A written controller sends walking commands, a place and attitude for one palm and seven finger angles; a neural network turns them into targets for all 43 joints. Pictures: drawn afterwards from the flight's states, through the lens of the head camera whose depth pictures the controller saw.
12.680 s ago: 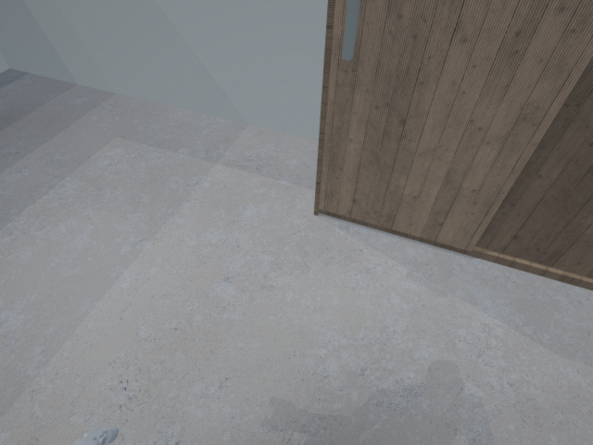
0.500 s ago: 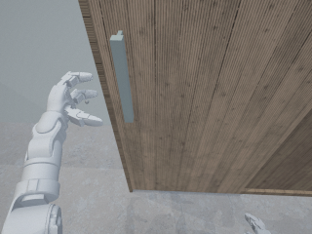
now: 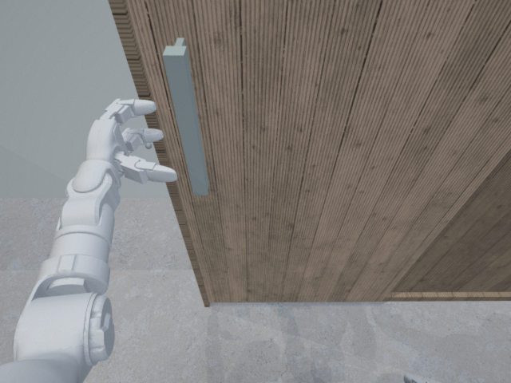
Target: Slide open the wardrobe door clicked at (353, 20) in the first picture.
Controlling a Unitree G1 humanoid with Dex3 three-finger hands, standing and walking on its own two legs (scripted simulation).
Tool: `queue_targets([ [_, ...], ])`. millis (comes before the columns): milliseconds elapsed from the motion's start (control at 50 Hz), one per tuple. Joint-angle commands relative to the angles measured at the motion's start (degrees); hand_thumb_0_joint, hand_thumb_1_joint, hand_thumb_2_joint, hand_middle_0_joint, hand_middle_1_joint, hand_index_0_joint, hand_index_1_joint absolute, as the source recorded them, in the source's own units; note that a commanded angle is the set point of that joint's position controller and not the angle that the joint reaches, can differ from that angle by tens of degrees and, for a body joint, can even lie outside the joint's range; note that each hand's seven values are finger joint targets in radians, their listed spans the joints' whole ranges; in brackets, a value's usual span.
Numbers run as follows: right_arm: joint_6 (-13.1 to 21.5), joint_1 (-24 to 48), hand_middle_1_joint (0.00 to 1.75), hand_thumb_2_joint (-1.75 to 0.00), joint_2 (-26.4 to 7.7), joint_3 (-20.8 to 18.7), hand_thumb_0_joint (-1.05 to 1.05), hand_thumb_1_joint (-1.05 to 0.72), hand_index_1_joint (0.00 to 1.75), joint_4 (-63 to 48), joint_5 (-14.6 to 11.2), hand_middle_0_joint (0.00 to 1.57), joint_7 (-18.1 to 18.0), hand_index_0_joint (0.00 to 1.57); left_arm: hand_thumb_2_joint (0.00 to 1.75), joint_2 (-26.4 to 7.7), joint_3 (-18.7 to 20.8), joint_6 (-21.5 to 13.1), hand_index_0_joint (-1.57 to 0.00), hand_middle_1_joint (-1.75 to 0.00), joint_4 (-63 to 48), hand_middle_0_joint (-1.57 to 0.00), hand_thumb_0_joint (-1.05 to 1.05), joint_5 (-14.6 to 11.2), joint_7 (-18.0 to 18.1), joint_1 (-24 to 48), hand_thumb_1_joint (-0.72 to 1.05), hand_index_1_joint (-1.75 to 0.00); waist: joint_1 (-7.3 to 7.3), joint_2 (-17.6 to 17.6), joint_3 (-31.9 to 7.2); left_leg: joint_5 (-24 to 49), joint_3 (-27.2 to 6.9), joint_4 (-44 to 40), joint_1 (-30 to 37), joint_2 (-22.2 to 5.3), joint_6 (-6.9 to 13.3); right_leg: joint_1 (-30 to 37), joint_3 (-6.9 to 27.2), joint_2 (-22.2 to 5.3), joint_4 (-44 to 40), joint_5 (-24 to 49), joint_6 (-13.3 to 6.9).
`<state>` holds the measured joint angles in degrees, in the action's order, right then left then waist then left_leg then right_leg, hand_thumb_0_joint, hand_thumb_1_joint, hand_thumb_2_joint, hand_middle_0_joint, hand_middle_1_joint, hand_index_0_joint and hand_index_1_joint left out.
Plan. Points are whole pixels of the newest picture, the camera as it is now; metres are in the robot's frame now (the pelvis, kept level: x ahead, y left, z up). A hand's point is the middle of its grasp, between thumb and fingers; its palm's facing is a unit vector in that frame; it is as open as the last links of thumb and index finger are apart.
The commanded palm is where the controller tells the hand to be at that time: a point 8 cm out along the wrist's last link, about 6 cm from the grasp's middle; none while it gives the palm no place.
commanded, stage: move the hooked fingers beside the handle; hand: left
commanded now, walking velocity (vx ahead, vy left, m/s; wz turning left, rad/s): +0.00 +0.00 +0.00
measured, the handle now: (192, 127) +0.49 +0.11 +0.15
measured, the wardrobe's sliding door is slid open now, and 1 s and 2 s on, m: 0.00 0.00 0.00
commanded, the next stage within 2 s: feel for the door with the fingertips in 0.62 s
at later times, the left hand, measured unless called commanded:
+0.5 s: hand (150, 143) +0.44 +0.17 +0.16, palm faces +0.04 -1.00 -0.01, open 14.0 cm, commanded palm +0.41 +0.22 +0.16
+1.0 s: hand (169, 146) +0.43 +0.14 +0.16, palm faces +0.01 -1.00 +0.00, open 14.0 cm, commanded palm +0.41 +0.19 +0.16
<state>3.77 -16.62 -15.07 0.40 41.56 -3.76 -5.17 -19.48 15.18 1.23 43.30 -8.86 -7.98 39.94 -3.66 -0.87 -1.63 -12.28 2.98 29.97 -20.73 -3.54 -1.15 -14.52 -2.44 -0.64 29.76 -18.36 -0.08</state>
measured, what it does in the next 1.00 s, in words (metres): stands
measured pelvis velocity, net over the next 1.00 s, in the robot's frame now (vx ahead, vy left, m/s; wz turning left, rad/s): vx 0.00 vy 0.00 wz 0.01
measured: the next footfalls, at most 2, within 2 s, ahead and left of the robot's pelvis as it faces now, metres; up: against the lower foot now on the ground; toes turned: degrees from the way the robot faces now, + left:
none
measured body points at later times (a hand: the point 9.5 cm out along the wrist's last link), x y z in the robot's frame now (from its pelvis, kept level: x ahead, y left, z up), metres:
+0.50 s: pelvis +0.00 +0.00 +0.00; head +0.02 +0.00 +0.45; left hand +0.43 +0.22 +0.16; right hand +0.11 -0.26 -0.11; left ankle +0.03 +0.13 -0.73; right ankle -0.03 -0.12 -0.73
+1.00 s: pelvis +0.00 +0.00 +0.00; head +0.01 -0.01 +0.45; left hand +0.42 +0.19 +0.16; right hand +0.11 -0.26 -0.11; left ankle +0.03 +0.13 -0.73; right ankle -0.03 -0.12 -0.73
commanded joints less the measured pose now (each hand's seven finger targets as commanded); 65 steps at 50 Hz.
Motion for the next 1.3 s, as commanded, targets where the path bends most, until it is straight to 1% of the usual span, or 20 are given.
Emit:
queue_targets([
  [0, 2.6, 0.8, 0.3, -0.9, -8.4, -3.3, 0.0, -0.9, 0.3, -6.8, 0.5, 0.2, -0.8, 0.2, 0.3, -14.5, 3.5, -6.2, -0.3, -1.2, -12.7, -0.3, 0.0, -0.4, 0.3, 27.8, -0.5, -1.2, 0.48, -0.2, -18.8, 11.6, -1.1, -0.6, 13.7, 3.1, 2.4, -0.1, 0.7, 1.9, -3.7, 19.5, -0.1],
  [100, 2.9, 1.0, 0.3, -0.9, -8.3, -3.8, 0.0, -0.9, 0.3, -7.8, 0.3, 0.2, -0.6, 0.2, 0.3, -13.2, 3.7, -6.2, -0.3, -1.2, -16.9, -0.3, 0.0, -1.4, -0.3, 23.2, -0.5, -1.2, 1.68, -0.9, -21.8, 16.0, -1.0, -0.5, 16.1, 2.9, 2.4, 2.4, 0.3, 2.3, -3.1, 23.8, -0.3],
  [160, 2.6, 1.8, 0.3, -0.9, -7.7, -3.5, 0.0, -0.9, 0.3, -7.5, -0.3, 0.2, -0.7, 0.2, 0.3, -9.2, 0.1, -4.5, -0.3, -1.2, -16.5, -0.3, 0.0, -1.5, -0.3, 24.3, -0.5, -1.2, 0.29, 0.0, -17.1, 13.4, -0.8, -1.0, 15.1, 2.7, 2.3, -0.7, 0.0, 2.4, -4.1, 21.4, 0.0],
  [200, 2.5, 1.6, 0.3, -0.9, -8.2, -3.5, 0.0, -0.9, 0.3, -7.3, -0.2, 0.2, -0.8, 0.2, 0.3, -10.3, 1.0, -3.6, -0.3, -1.2, -15.5, -0.3, 0.0, -1.3, 0.5, 24.3, -0.5, -1.2, 0.38, 0.1, -15.3, 11.7, -1.1, -1.1, 14.8, 2.8, 2.4, -1.7, -0.1, 2.5, -4.6, 18.6, -0.1],
  [260, 2.5, 1.8, 0.3, -0.9, -7.8, -3.3, 0.0, -0.9, 0.3, -7.1, -0.2, 0.2, -0.8, 0.2, 0.3, -8.6, -0.4, -3.1, -0.3, -1.2, -15.7, -0.3, 0.0, -1.2, 1.1, 26.9, -0.5, -1.2, -0.09, 0.6, -15.7, 11.3, -1.3, -1.2, 15.0, 2.8, 2.3, -2.5, 0.0, 2.4, -4.8, 18.0, -0.2],
  [300, 2.3, 1.4, 0.3, -0.9, -8.4, -3.2, 0.0, -0.9, 0.3, -6.8, 0.2, 0.2, -0.9, 0.2, 0.3, -12.2, 2.3, -3.5, -0.3, -1.2, -14.4, -0.3, 0.0, -0.8, 1.6, 26.5, -0.5, -1.2, 0.4, 0.8, -16.3, 10.9, -1.5, -1.2, 14.4, 2.8, 2.4, -1.5, 0.1, 2.2, -4.6, 17.3, -0.2],
  [360, 2.5, 1.8, 0.3, -0.9, -7.6, -3.0, 0.0, -0.9, 0.3, -6.9, 0.2, 0.2, -0.8, 0.2, 0.3, -9.2, -0.4, -4.5, -0.3, -1.2, -13.7, -0.3, 0.0, -0.5, 1.6, 29.4, -0.5, -1.2, -0.2, -0.7, -16.7, 10.7, -1.5, -1.1, 14.8, 2.8, 2.2, -2.6, 0.2, 2.2, -4.3, 17.0, -0.3],
  [420, 2.4, 1.8, 0.3, -0.9, -8.0, -3.2, 0.0, -0.9, 0.3, -7.3, 0.4, 0.2, -0.7, 0.2, 0.3, -12.3, 2.1, -5.6, -0.3, -1.2, -15.4, -0.3, 0.0, -0.4, 1.5, 28.8, -0.5, -1.2, 0.71, -1.0, -20.2, 13.5, -1.6, -0.8, 15.8, 2.9, 2.3, 0.0, 0.3, 1.9, -3.6, 20.4, -0.5],
  [540, 2.1, 2.4, 0.3, -0.9, -7.5, -3.1, 0.0, -0.9, 0.3, -8.0, -0.1, 0.2, -0.3, 0.2, 0.3, -6.7, -1.4, -3.9, -0.3, -1.2, -13.6, -0.3, 0.0, -1.0, 1.0, 24.5, -0.5, -1.2, 0.58, 1.6, -17.0, 13.2, -1.3, -0.9, 14.7, 2.9, 2.2, -0.7, -0.3, 2.2, -3.8, 21.1, -0.2],
  [600, 1.6, 2.5, 0.3, -0.9, -8.2, -3.1, 0.0, -0.9, 0.3, -8.2, 0.2, 0.2, -0.5, 0.2, 0.3, -11.8, 2.8, -3.4, -0.3, -1.2, -14.2, -0.3, 0.0, -0.7, 1.6, 22.8, -0.5, -1.2, 1.62, 1.7, -17.0, 12.6, -1.1, -1.1, 13.7, 3.0, 2.4, 0.7, 0.2, 2.0, -3.9, 21.0, -0.2],
  [660, 1.8, 3.1, 0.3, -0.9, -7.3, -3.2, 0.0, -0.9, 0.3, -8.6, 0.1, 0.2, -0.4, 0.2, 0.3, -9.3, 0.6, -4.5, -0.3, -1.2, -19.2, -0.3, 0.0, -0.6, 1.8, 24.5, -0.5, -1.2, 1.35, -0.6, -19.1, 14.3, -1.1, -0.9, 15.8, 3.0, 2.3, 0.9, 0.3, 2.1, -3.7, 22.4, -0.3],
  [700, 1.7, 3.0, 0.3, -0.9, -7.7, -3.1, 0.0, -0.9, 0.3, -8.2, 0.2, 0.2, -0.7, 0.2, 0.3, -10.5, 1.3, -4.8, -0.3, -1.2, -19.4, -0.3, 0.0, -0.9, 1.8, 25.1, -0.5, -1.2, 0.83, 1.7, -18.1, 13.7, -1.3, -1.0, 15.7, 2.9, 2.5, 1.2, 0.1, 2.2, -4.0, 21.9, -0.2],
  [760, 2.2, 3.7, 0.3, -0.9, -7.0, -3.1, 0.0, -0.9, 0.3, -7.8, -0.2, 0.2, -0.7, 0.2, 0.3, -4.9, -3.4, -4.0, -0.3, -1.2, -19.5, -0.3, 0.0, -1.3, 1.6, 27.0, -0.5, -1.2, -0.13, -0.1, -16.7, 12.7, -1.2, -1.0, 16.7, 3.0, 2.4, -1.3, 0.1, 2.3, -4.6, 20.7, -0.1],
  [800, 2.0, 3.2, 0.3, -0.9, -7.7, -3.1, 0.0, -0.9, 0.3, -7.2, 0.1, 0.2, -0.8, 0.2, 0.3, -7.6, -0.9, -3.3, -0.3, -1.2, -17.3, -0.3, 0.0, -1.3, 2.2, 26.3, -0.5, -1.2, 0.28, 1.7, -16.3, 11.8, -1.4, -1.2, 15.7, 3.1, 2.5, -0.6, 0.0, 2.3, -4.9, 19.6, -0.1],
  [880, 2.2, 3.7, 0.3, -0.9, -6.7, -3.0, 0.0, -0.9, 0.3, -7.4, 0.1, 0.2, -0.4, 0.2, 0.3, -3.5, -3.7, -2.9, -0.3, -1.2, -18.1, -0.3, 0.0, -0.9, 3.2, 26.3, -0.5, -1.2, 0.7, -0.9, -17.5, 12.8, -1.3, -1.2, 16.4, 3.3, 2.2, -0.7, 0.0, 2.2, -4.6, 20.5, -0.3],
  [1000, 1.9, 3.4, 0.3, -0.9, -7.1, -2.9, 0.0, -0.9, 0.3, -7.6, 0.6, 0.2, -0.1, 0.2, 0.3, -6.4, -0.3, -3.3, -0.3, -1.2, -16.4, -0.3, 0.0, -0.3, 5.1, 24.3, -0.5, -1.2, 1.61, 3.5, -17.6, 12.2, -1.1, -1.8, 14.1, 3.4, 2.4, 2.1, 0.0, 1.9, -4.4, 20.9, -0.1],
  [1060, 2.0, 4.0, 0.3, -0.9, -6.5, -2.8, 0.0, -0.9, 0.3, -7.8, 0.5, 0.2, 0.0, 0.2, 0.3, -4.9, -1.8, -3.8, -0.3, -1.2, -17.9, -0.3, 0.0, 0.0, 5.4, 25.7, -0.5, -1.2, 1.19, 2.0, -16.9, 11.8, -0.6, -1.8, 14.3, 3.4, 2.4, 1.2, 0.5, 1.9, -4.6, 21.3, 0.1],
  [1120, 1.7, 4.1, 0.3, -0.9, -6.9, -2.9, 0.0, -0.9, 0.3, -8.0, 0.7, 0.2, -0.1, 0.2, 0.3, -8.8, 1.0, -4.2, -0.3, -1.2, -18.6, -0.3, 0.0, 0.3, 5.5, 25.9, -0.5, -1.2, 1.72, 1.9, -17.8, 12.1, -0.4, -1.9, 14.0, 3.4, 2.6, 2.6, 0.9, 1.6, -4.6, 22.3, 0.1],
  [1240, 1.8, 4.0, 0.3, -0.9, -6.7, -3.0, 0.0, -0.9, 0.3, -7.7, 0.3, 0.2, -0.3, 0.2, 0.3, -5.9, -1.3, -4.1, -0.3, -1.2, -17.2, -0.3, 0.0, -0.4, 4.1, 25.3, -0.5, -1.2, 0.88, 2.5, -16.7, 11.4, -0.3, -1.6, 14.5, 3.4, 2.6, 1.2, 0.8, 2.0, -5.1, 21.9, 0.3],
  [1280, 1.8, 3.5, 0.3, -0.9, -6.9, -3.0, 0.0, -0.9, 0.3, -6.9, 0.2, 0.2, -0.5, 0.2, 0.3, -4.9, -2.7, -3.7, -0.3, -1.2, -15.4, -0.3, 0.0, -0.7, 3.6, 28.6, -0.5, -1.2, -0.46, 3.5, -14.7, 10.3, -0.6, -1.6, 14.0, 3.4, 2.5, -0.7, 0.6, 2.0, -5.5, 20.5, 0.4],
])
